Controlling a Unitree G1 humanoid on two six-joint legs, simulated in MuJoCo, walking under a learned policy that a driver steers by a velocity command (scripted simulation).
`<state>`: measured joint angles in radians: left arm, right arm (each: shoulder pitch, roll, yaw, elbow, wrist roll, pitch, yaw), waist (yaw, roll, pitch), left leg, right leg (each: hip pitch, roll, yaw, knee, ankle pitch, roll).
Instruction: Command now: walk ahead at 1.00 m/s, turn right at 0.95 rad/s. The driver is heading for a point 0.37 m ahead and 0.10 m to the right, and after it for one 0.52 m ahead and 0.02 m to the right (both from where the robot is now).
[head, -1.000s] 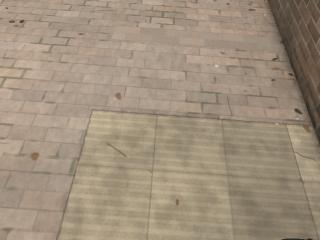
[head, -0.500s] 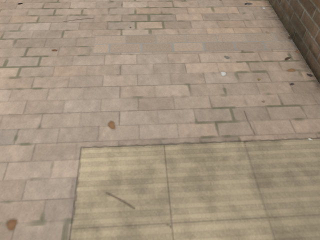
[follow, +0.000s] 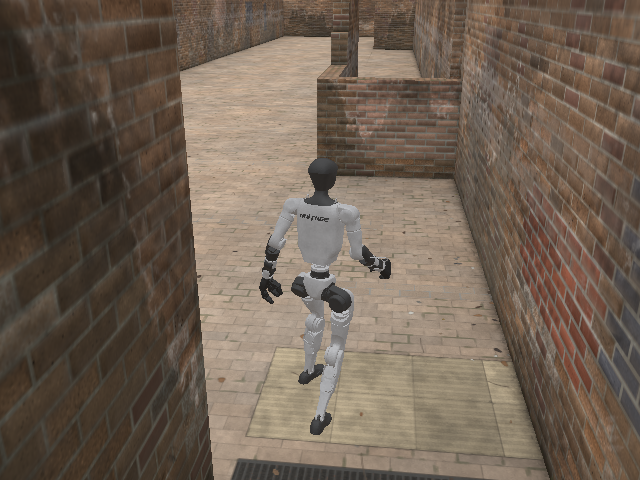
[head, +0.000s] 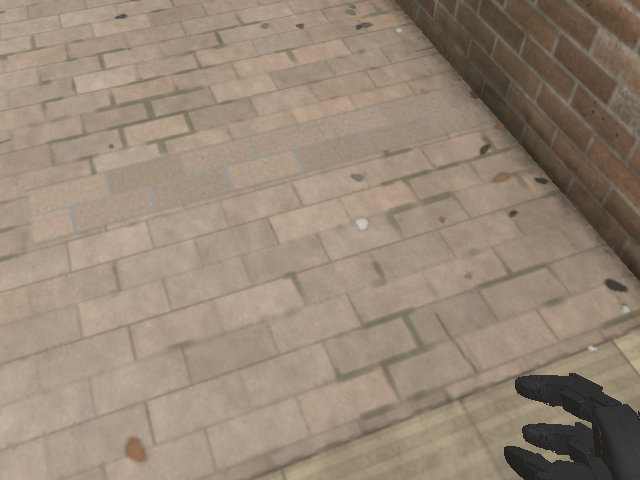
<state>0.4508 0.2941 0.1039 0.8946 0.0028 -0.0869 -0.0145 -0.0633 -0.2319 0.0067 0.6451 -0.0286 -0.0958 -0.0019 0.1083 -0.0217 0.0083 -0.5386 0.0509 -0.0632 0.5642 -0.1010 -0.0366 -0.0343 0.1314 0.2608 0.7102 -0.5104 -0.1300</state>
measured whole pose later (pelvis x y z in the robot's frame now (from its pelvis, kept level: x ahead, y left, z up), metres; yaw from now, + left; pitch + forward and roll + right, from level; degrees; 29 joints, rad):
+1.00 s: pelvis +0.55 +0.00 +0.02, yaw -30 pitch +1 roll +0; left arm 0.15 0.23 0.01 0.78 0.02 0.02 0.01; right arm 0.14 -0.23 -0.02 0.68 -0.03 -0.04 -0.02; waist 0.00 0.00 0.01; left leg -0.36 0.01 -0.02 0.56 -0.22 -0.02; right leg -0.27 0.09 0.10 0.59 -0.34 -0.04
